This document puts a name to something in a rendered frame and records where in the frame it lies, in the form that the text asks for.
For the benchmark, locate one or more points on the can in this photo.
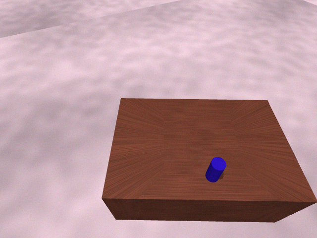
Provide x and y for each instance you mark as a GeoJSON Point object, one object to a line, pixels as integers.
{"type": "Point", "coordinates": [215, 169]}

